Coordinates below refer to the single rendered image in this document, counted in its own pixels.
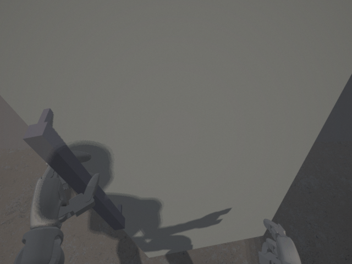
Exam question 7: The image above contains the left robot hand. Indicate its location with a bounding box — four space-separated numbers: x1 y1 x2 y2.
30 150 100 230

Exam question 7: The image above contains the fridge door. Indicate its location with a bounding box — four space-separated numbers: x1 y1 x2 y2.
0 0 352 258

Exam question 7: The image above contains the right robot hand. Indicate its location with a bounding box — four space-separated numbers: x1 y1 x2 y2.
258 219 301 264

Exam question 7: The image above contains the handle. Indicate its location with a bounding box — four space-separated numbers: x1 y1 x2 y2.
23 108 125 230

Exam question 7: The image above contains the robot left forearm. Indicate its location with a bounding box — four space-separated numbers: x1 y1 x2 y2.
14 227 65 264

